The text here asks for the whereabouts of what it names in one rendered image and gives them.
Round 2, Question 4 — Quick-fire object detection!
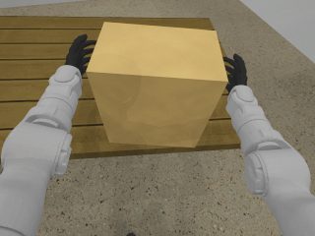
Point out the robot right hand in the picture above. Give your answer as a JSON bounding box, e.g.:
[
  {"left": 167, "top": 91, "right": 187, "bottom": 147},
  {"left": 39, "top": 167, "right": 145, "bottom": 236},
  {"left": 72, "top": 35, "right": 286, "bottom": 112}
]
[{"left": 222, "top": 53, "right": 248, "bottom": 94}]

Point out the robot left hand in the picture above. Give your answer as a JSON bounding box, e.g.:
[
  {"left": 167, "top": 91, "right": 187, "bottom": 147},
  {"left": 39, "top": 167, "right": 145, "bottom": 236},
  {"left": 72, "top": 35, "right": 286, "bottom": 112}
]
[{"left": 65, "top": 34, "right": 97, "bottom": 76}]

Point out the table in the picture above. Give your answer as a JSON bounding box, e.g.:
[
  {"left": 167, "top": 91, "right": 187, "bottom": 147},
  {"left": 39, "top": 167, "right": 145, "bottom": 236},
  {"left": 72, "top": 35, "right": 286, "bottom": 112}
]
[{"left": 0, "top": 16, "right": 241, "bottom": 164}]

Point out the carton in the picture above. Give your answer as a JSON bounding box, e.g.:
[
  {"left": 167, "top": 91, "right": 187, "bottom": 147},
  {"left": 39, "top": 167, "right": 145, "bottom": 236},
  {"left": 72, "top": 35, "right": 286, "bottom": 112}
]
[{"left": 86, "top": 22, "right": 228, "bottom": 148}]

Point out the left robot forearm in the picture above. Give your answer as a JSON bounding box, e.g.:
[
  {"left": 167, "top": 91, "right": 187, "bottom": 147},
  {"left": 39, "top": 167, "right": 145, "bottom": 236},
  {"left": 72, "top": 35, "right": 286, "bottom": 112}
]
[{"left": 1, "top": 65, "right": 83, "bottom": 169}]

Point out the robot left upper arm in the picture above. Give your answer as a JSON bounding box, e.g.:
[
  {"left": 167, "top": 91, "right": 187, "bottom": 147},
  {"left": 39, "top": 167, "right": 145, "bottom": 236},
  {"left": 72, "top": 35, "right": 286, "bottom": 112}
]
[{"left": 0, "top": 121, "right": 73, "bottom": 236}]

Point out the right robot forearm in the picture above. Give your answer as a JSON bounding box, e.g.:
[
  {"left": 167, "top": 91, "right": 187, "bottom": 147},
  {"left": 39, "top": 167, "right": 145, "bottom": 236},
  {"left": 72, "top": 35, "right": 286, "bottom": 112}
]
[{"left": 225, "top": 85, "right": 311, "bottom": 188}]

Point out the robot right upper arm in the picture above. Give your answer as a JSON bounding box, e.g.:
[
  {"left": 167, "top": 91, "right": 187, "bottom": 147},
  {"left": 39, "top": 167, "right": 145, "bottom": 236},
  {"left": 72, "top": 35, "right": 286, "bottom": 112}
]
[{"left": 244, "top": 148, "right": 315, "bottom": 236}]

